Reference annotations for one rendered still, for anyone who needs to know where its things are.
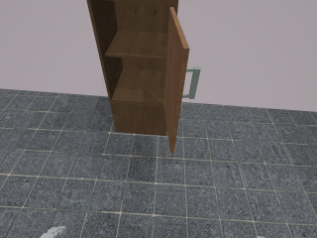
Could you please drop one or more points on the cupboard door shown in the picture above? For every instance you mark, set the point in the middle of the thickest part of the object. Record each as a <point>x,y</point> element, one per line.
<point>177,54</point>

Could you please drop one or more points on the left robot hand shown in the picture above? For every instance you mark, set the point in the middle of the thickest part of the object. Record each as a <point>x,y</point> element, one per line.
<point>54,232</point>

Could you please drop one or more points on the handle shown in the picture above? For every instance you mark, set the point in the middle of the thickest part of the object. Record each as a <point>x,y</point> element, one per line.
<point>194,81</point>

